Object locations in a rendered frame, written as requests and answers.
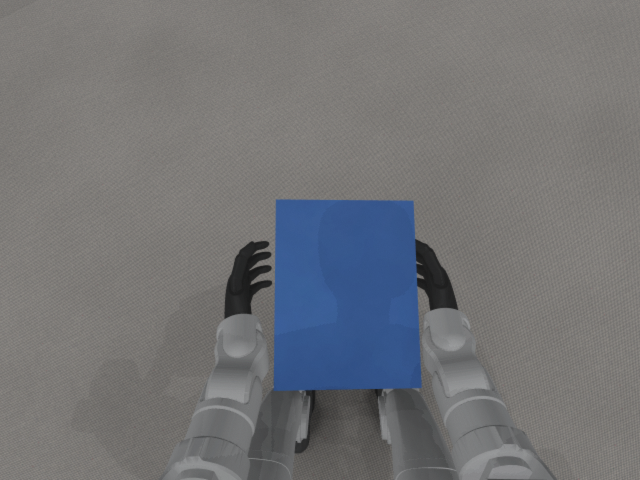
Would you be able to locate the left robot thigh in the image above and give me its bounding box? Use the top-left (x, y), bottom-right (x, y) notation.
top-left (247, 388), bottom-right (310, 480)

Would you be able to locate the carton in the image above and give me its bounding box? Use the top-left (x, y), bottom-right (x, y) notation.
top-left (274, 199), bottom-right (422, 391)

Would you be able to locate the robot left forearm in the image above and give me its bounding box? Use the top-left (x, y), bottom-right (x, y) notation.
top-left (159, 314), bottom-right (270, 480)

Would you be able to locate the robot left hand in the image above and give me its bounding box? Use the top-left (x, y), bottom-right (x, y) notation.
top-left (224, 241), bottom-right (272, 319)

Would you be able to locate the robot right hand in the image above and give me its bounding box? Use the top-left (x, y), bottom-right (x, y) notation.
top-left (415, 239), bottom-right (458, 311)

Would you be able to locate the robot right forearm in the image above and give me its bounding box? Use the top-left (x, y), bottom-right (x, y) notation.
top-left (422, 308), bottom-right (557, 480)

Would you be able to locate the right robot shin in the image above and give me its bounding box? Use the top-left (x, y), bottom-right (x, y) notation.
top-left (382, 388), bottom-right (425, 400)

